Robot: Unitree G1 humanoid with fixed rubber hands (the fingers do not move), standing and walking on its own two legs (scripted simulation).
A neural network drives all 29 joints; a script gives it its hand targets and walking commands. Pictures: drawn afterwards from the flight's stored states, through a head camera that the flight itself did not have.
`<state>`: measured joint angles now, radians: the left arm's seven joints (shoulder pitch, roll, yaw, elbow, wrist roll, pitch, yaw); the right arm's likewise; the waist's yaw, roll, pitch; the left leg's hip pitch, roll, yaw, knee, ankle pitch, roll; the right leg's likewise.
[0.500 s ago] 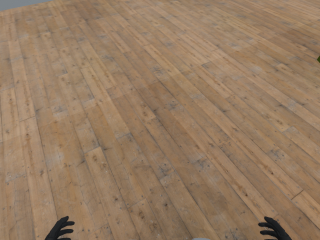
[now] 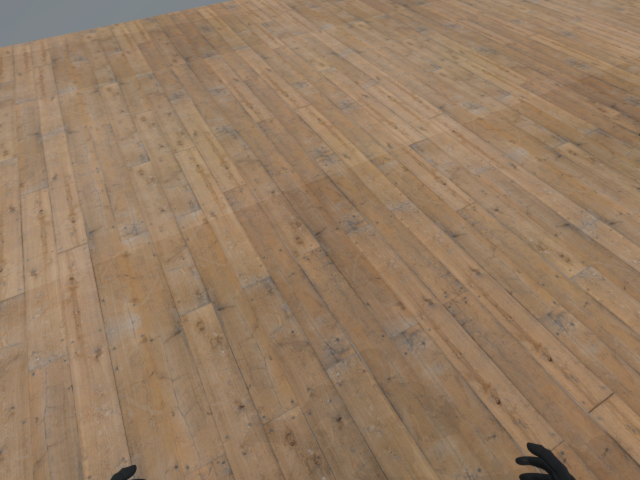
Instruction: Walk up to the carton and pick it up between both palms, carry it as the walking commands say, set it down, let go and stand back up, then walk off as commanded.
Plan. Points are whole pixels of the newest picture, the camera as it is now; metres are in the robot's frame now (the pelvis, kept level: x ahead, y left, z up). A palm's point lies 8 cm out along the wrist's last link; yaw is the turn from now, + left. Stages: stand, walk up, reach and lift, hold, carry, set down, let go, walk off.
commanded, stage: stand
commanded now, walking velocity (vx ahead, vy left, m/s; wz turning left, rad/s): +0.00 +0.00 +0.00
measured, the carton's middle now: out of the picture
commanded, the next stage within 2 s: walk up in 1.34 s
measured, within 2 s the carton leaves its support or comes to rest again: neither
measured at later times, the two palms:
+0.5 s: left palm out of the picture +0.08 +0.29 -0.10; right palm out of the picture +0.08 -0.30 -0.11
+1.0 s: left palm out of the picture +0.09 +0.29 -0.10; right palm out of the picture +0.09 -0.30 -0.11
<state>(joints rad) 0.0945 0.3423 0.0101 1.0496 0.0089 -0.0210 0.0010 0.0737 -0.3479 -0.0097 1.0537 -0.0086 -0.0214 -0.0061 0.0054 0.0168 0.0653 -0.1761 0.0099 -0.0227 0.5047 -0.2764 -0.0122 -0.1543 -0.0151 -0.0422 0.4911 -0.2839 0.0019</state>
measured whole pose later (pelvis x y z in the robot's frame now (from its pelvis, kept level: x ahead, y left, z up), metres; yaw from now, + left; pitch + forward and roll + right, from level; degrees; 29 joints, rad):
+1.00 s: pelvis +0.00 -0.01 +0.01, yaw +0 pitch -2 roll +0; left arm 0.09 0.34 0.01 1.09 0.01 -0.02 0.00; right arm 0.09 -0.35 -0.01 1.11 -0.01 -0.01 0.00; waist 0.00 0.02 0.05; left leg -0.11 0.02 -0.03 0.35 -0.20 -0.02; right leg -0.09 -0.01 -0.05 0.34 -0.21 0.00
